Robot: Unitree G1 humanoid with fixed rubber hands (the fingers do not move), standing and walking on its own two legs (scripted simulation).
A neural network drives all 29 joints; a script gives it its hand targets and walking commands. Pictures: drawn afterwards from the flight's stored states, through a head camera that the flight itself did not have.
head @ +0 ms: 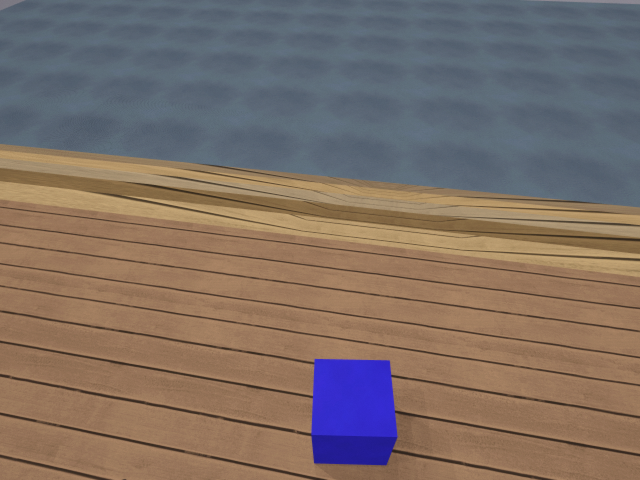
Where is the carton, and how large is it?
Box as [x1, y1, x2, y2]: [311, 359, 396, 464]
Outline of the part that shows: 315,359 311,431 314,462 386,464 396,439 396,427 389,360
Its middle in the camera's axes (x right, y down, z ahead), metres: +0.08 +0.49 +1.10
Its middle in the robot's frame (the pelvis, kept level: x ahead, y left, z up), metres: +0.47 -0.04 -0.66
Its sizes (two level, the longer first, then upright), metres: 0.210 0.200 0.250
